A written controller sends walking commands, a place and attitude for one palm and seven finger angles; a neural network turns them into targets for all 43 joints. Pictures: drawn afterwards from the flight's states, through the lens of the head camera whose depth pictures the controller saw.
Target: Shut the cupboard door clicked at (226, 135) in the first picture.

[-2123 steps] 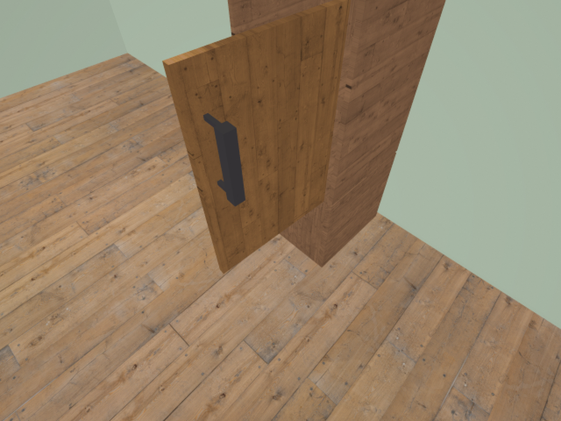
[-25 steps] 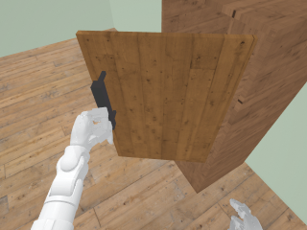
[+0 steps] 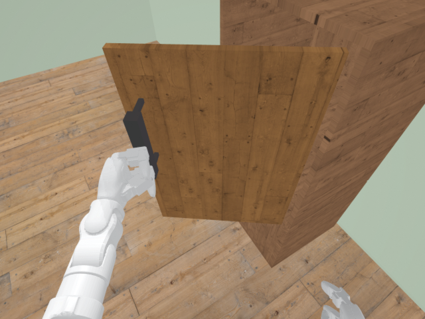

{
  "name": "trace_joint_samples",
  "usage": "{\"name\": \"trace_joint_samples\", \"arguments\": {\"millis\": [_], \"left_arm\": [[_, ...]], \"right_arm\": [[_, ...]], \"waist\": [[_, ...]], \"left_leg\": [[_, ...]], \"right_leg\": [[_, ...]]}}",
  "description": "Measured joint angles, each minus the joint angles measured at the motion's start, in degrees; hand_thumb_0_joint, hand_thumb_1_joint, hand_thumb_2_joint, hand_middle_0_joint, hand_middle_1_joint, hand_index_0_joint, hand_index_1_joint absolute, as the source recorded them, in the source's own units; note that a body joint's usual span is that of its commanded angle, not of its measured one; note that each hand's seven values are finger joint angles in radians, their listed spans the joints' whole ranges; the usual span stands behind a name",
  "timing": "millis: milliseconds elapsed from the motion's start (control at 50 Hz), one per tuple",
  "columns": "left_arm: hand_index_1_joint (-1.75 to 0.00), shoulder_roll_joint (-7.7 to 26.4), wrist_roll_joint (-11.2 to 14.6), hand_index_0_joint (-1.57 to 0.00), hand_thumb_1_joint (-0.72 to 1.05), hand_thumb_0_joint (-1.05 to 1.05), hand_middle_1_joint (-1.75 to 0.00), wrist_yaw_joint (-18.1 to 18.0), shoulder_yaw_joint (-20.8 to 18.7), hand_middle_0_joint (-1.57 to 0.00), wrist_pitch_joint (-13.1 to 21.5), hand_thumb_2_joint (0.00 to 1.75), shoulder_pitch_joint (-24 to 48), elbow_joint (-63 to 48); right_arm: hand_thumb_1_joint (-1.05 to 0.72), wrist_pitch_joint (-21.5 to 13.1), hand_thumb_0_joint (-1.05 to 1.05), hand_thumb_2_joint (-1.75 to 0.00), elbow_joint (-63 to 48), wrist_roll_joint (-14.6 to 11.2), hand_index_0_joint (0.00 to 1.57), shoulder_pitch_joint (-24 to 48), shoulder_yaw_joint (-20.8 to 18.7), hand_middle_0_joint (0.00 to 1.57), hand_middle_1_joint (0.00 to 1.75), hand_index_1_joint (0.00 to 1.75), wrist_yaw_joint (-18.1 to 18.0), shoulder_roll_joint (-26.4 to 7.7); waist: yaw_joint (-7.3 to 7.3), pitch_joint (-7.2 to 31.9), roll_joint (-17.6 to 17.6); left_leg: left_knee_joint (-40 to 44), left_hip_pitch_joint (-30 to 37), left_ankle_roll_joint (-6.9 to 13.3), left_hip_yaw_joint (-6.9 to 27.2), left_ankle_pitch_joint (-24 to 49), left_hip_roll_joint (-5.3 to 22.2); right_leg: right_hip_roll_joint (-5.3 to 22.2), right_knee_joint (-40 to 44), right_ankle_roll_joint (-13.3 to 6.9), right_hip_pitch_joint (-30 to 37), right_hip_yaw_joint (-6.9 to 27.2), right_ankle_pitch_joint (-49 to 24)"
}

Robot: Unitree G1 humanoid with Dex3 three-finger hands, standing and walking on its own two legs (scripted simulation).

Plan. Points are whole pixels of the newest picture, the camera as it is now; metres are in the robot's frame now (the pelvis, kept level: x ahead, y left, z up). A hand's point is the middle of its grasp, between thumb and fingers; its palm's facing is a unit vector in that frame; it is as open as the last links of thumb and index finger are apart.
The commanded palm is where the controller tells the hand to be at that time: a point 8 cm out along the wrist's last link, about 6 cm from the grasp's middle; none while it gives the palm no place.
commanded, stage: push the door shut along its arc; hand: left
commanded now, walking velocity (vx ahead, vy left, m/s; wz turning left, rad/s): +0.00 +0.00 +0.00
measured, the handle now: (146, 140) +0.45 +0.16 +0.09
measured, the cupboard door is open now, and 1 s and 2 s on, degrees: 55 39 31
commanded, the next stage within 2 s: pull the fist back off the door in 1.88 s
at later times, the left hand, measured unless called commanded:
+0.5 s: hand (156, 158) +0.39 +0.13 +0.10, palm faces -0.15 -0.99 -0.03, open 3.1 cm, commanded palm +0.39 +0.17 +0.09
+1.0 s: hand (175, 135) +0.46 +0.10 +0.09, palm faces -0.30 -0.95 -0.01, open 3.1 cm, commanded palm +0.47 +0.15 +0.09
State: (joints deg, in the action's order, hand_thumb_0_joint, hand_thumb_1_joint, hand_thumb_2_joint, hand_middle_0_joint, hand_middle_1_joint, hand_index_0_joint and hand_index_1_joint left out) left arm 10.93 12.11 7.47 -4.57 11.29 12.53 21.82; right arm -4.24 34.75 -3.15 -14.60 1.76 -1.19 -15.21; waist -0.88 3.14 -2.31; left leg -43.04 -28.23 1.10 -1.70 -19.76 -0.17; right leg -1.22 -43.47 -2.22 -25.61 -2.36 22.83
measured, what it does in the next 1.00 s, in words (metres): stands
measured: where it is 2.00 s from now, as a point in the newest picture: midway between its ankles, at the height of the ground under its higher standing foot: outside the picture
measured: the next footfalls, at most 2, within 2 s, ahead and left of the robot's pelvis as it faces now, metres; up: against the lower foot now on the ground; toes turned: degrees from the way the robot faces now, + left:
none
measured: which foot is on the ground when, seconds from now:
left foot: down 0.00-1.00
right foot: down 0.00-1.00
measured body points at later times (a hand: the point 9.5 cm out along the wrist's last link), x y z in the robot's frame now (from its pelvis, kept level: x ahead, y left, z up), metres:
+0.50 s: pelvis -0.01 +0.00 -0.01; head +0.03 -0.01 +0.44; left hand +0.39 +0.18 +0.10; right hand +0.10 -0.25 -0.12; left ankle +0.02 +0.11 -0.71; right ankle -0.01 -0.09 -0.71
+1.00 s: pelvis -0.02 +0.01 -0.02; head +0.07 +0.01 +0.42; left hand +0.47 +0.16 +0.09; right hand +0.01 -0.26 -0.14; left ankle +0.02 +0.11 -0.71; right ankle -0.01 -0.09 -0.71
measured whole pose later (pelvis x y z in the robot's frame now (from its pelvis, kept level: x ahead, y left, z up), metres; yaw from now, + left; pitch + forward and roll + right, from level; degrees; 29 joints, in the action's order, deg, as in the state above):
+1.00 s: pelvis -0.02 +0.01 -0.02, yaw +0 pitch +14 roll -1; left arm 19.8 11.0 19.2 -7.8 17.4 54.0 66.1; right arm -3.9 40.2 -2.3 -20.9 1.6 -1.0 -17.2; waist -7.8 3.8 -2.2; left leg -51.4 -44.6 2.0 -1.1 -20.7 -0.1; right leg -1.1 -50.5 -1.6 -41.0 -3.2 23.3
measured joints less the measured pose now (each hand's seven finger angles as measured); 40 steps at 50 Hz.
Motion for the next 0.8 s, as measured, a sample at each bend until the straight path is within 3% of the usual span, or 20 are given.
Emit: {"name": "trace_joint_samples", "arguments": {"millis": [100, 500, 800], "left_arm": [[-1.50, 0.40, -0.39, -1.30, 0.90, 0.01, -1.50, -0.14, 0.09, -1.31, 0.24, 0.90, 1.44, 1.87], [-1.50, 3.19, 0.18, -1.31, 0.90, 0.01, -1.50, 5.17, -0.58, -1.33, 4.13, 0.90, 19.54, 22.22], [-1.50, 7.48, 0.03, -1.31, 0.90, 0.01, -1.50, 9.98, -3.43, -1.31, 6.41, 0.90, 35.12, 39.55]], "right_arm": [[-0.90, -0.06, 0.02, -0.90, -0.25, -0.01, 0.20, 0.29, 0.25, 0.20, 0.30, 0.30, -0.16, 0.17], [-0.90, 0.58, 0.01, -0.90, 2.72, -0.14, 0.20, -2.12, 0.03, 0.21, 0.30, 0.30, -0.17, -0.94], [-0.90, 0.32, 0.01, -0.90, 4.25, 0.40, 0.20, -4.43, 0.08, 0.21, 0.30, 0.30, -0.09, -1.63]], "waist": [[-0.22, -0.26, -0.02], [-1.49, -0.41, 0.09], [-5.06, 0.25, 0.49]], "left_leg": [[-0.06, -0.10, 0.02, 0.04, 0.17, -0.01], [-2.39, -4.68, 0.39, 0.76, 0.41, -0.48], [-6.06, -12.09, 0.70, 0.65, -0.04, -0.16]], "right_leg": [[0.01, -0.05, 0.00, -0.07, -0.04, -0.16], [0.52, -2.13, 0.25, -4.18, -0.86, -0.18], [0.32, -5.30, 0.44, -11.41, -0.83, -0.07]]}}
